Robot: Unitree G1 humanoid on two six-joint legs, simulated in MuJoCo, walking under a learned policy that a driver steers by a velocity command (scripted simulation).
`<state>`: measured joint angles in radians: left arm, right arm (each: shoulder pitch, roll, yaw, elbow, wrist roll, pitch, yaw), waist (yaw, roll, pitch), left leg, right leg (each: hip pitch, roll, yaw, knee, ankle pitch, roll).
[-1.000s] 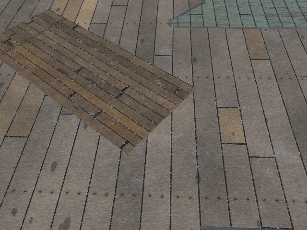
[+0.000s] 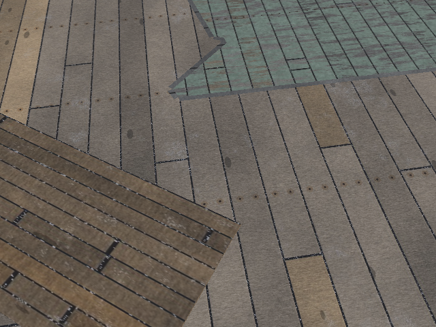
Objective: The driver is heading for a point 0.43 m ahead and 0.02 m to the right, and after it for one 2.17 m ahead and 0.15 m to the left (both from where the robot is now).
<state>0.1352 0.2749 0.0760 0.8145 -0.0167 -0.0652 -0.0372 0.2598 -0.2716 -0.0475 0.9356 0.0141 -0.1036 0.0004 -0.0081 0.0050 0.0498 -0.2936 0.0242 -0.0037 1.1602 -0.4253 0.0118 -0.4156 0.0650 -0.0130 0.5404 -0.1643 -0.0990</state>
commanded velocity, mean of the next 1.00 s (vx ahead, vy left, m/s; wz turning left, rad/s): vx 0.50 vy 0.00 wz -0.06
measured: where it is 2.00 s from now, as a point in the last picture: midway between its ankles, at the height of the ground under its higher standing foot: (210, 161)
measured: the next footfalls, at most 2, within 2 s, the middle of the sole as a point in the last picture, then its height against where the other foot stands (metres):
left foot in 0.38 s outside the picture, level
right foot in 0.86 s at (282, 268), level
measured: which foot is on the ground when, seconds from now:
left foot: up 0.00-0.36, down 0.38-0.86, up 0.88-1.00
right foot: down 0.00-0.40, up 0.42-0.84, down 0.86-1.00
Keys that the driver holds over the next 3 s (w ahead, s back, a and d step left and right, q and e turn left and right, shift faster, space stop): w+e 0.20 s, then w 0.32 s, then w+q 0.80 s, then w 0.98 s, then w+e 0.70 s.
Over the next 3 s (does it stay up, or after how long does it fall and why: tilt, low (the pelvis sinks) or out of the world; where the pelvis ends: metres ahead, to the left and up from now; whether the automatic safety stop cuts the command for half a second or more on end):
stays up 1.64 0.18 -0.01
